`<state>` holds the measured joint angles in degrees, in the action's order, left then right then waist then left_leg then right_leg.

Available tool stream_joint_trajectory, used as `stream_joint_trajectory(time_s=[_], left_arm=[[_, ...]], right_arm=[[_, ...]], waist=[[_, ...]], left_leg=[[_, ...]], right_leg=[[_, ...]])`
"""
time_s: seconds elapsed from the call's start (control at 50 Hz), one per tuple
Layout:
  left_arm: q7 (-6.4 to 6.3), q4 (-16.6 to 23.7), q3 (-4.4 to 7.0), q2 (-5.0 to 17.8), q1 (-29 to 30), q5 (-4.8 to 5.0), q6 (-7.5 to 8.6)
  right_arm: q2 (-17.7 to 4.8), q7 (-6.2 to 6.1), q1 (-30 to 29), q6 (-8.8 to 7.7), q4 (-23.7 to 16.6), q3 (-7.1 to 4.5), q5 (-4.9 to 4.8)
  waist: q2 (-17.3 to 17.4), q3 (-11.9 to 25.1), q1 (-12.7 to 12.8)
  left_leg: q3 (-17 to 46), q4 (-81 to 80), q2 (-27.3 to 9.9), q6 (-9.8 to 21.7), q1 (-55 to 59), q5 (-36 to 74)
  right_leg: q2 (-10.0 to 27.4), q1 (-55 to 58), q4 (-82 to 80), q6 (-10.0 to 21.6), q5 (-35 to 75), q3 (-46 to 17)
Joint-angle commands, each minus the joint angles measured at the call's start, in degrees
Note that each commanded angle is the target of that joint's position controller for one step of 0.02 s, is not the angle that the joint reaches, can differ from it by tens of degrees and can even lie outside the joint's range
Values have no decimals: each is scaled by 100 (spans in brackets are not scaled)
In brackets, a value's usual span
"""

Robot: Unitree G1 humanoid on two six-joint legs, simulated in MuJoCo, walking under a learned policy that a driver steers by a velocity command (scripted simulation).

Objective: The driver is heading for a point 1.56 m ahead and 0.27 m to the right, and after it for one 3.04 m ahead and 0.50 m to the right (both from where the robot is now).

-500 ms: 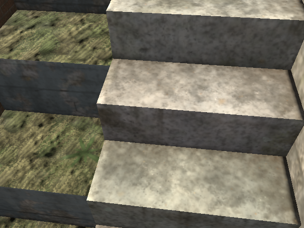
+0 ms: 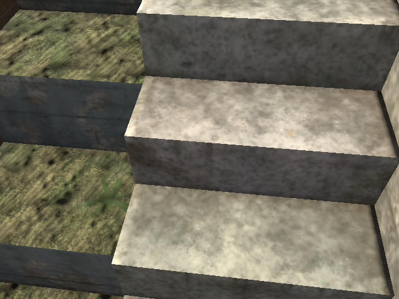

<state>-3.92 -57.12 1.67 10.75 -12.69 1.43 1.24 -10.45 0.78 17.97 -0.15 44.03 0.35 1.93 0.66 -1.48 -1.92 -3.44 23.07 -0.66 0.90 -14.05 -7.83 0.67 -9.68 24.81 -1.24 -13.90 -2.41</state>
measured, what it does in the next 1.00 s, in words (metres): shifts its weight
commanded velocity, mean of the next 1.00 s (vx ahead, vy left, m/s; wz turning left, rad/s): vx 0.17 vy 0.00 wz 0.00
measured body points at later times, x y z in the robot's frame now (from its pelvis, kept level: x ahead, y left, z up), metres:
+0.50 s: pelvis +0.00 +0.01 +0.00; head +0.02 +0.00 +0.45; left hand +0.08 +0.25 -0.14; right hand +0.08 -0.22 -0.13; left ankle +0.05 +0.11 -0.74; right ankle +0.00 -0.14 -0.74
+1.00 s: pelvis +0.09 -0.01 +0.00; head +0.10 -0.02 +0.45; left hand +0.17 +0.24 -0.14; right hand +0.16 -0.24 -0.14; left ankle +0.05 +0.11 -0.74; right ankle +0.00 -0.13 -0.73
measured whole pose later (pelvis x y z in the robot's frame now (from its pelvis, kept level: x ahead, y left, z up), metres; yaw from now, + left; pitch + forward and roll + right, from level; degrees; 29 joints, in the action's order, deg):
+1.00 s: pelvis +0.09 -0.01 +0.00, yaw -2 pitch +2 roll +2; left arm -3.1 -54.5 0.1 12.4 -14.6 1.9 3.2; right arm -10.7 1.1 16.1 -2.5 45.4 -0.3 1.8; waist -0.3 1.0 -2.0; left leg -5.0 24.5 -0.2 -0.2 -9.6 -16.4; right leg 1.5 -9.3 32.6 1.6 -21.3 -2.6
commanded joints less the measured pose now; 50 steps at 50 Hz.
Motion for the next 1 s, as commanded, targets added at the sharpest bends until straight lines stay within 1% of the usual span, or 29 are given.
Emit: stream_joint_trajectory(time_s=[0.02,0.06,0.08,0.14,0.26,0.3,0.32,0.34,0.44,0.46,0.52,0.58,0.62,0.64,0.7,0.72,0.74,0.78,0.8,0.82,0.84,0.86,0.88,0.9,0.92,0.94,0.96,0.98,1.0], left_arm=[[-13,207,102,588,-75,-1,52],[-11,204,101,595,-74,-1,52],[-19,276,90,633,72,-16,47],[-18,290,82,641,48,-1,47],[-19,345,76,652,57,3,23],[-19,365,78,663,89,-6,25],[-25,260,81,687,-36,13,-14],[-27,263,72,662,-60,13,-32],[-30,265,64,668,13,13,-26],[-18,231,45,623,-41,11,-26],[11,149,19,605,-145,-3,-37],[14,136,22,640,-215,14,-22],[11,173,20,677,-169,19,-2],[22,194,2,652,-191,-4,11],[32,276,18,717,-209,1,58],[35,310,2,711,-223,-21,54],[34,362,47,828,-266,-59,57],[44,398,65,926,-244,-25,55],[64,416,70,930,-300,-12,65],[70,417,79,950,-332,2,75],[84,452,75,942,-280,4,80],[94,445,77,920,-318,15,117],[95,445,62,889,-291,13,153],[102,457,25,820,-244,0,191],[96,471,-3,798,-252,17,232],[79,508,-26,822,-199,34,260],[56,574,-55,790,-192,59,298],[54,605,-80,779,-193,81,322],[62,638,-89,803,-246,71,323]], right_arm=[[-454,-9,156,-70,-303,-104,-2],[-458,-9,157,-72,-302,-104,-2],[-472,-12,75,-83,-333,-104,-26],[-477,-14,113,-97,-326,-99,-19],[-480,-16,44,-68,-363,-92,-11],[-486,-13,30,-63,-373,-90,-13],[-410,-51,50,-55,-330,-83,5],[-420,-63,54,-43,-337,-80,7],[-440,-63,4,-44,-358,-91,-3],[-388,-65,68,-42,-307,-72,8],[-411,-74,159,-13,-158,-92,13],[-568,-79,240,15,-56,-177,10],[-648,-57,275,-13,0,-228,2],[-631,-32,202,-13,-13,-234,16],[-565,-25,96,-47,-49,-224,0],[-516,-11,117,-76,-22,-220,-12],[-470,-1,45,-120,-20,-197,-66],[-427,24,57,-197,-30,-181,-23],[-379,40,76,-230,-44,-175,7],[-380,48,110,-255,-31,-176,28],[-370,57,119,-279,-33,-166,57],[-329,58,86,-284,-72,-154,69],[-346,62,100,-304,-83,-157,61],[-366,66,141,-313,-107,-159,55],[-390,59,55,-328,-149,-157,27],[-504,38,74,-330,-158,-181,-7],[-539,17,109,-318,-156,-189,-35],[-532,-5,137,-280,-139,-172,-39],[-570,-18,137,-266,-101,-176,-40]], waist=[[-45,-29,-3],[-44,-27,-4],[-107,-77,-24],[-80,39,-14],[-55,57,-10],[-38,62,-15],[-23,-29,-4],[34,-35,2],[-8,47,-9],[6,150,-1],[107,48,16],[200,-37,15],[282,-63,31],[207,-165,65],[-125,-203,88],[-222,-211,82],[-313,-260,129],[-643,-291,113],[-724,-260,102],[-696,-240,95],[-581,-239,69],[-477,-166,67],[-356,-97,22],[-159,11,-17],[-40,196,-29],[-84,394,-86],[-65,563,-120],[-83,676,-125],[-103,600,-136]], left_leg=[[554,-636,-552,198,118,-940],[551,-640,-554,198,138,-905],[533,-614,-529,229,144,-736],[519,-602,-533,235,228,-675],[530,-594,-531,223,239,-520],[546,-615,-528,231,258,-597],[527,-593,-526,225,213,-594],[540,-595,-526,221,195,-633],[552,-583,-535,233,203,-658],[573,-681,-526,234,232,-1000],[640,-915,-495,273,183,-1802],[680,-905,-457,390,201,-2301],[789,-939,-506,514,160,-2627],[789,-894,-495,555,107,-2550],[601,-642,-395,576,-54,-2194],[505,-519,-313,566,-103,-2018],[355,-351,-193,578,-169,-1878],[96,33,-98,575,-272,-1449],[36,99,-75,594,-242,-1306],[-4,142,-77,597,-213,-1231],[-16,134,-93,584,-159,-1079],[34,75,-148,588,-11,-888],[95,-17,-205,583,159,-656],[160,-120,-272,569,281,-229],[237,-112,-350,541,521,452],[276,-40,-433,532,871,1302],[290,25,-465,487,1119,2016],[294,18,-506,442,1319,2474],[322,7,-528,462,1459,2798]], right_leg=[[454,-254,-430,295,706,-260],[459,-243,-434,292,731,-257],[460,-294,-411,298,914,-279],[478,-228,-395,296,959,-273],[473,-191,-359,299,1014,-264],[466,-216,-371,285,941,-257],[455,-351,-297,277,631,-218],[450,-380,-297,276,556,-229],[435,-423,-253,275,561,-232],[413,-368,-326,279,369,-230],[290,-423,-379,340,-116,-163],[162,-654,-148,473,-502,-49],[101,-843,83,513,-767,-6],[108,-949,129,538,-798,-16],[196,-942,8,639,-906,-213],[240,-855,-64,654,-882,-296],[350,-850,-191,685,-1026,-485],[528,-803,-410,843,-1228,-771],[597,-720,-502,927,-1234,-889],[640,-660,-521,984,-1190,-945],[656,-632,-489,1007,-957,-942],[670,-533,-383,1001,-436,-880],[604,-436,-183,975,227,-722],[552,-244,36,912,1233,-561],[510,-86,291,854,2203,-369],[428,-113,598,827,3068,-186],[415,-112,812,762,3459,-102],[428,-121,875,699,3501,-92],[408,-259,965,661,3453,-85]])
